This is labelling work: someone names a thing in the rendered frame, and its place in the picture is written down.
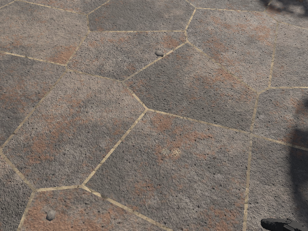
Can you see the right robot hand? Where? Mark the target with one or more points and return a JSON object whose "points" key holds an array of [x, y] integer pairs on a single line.
{"points": [[280, 224]]}

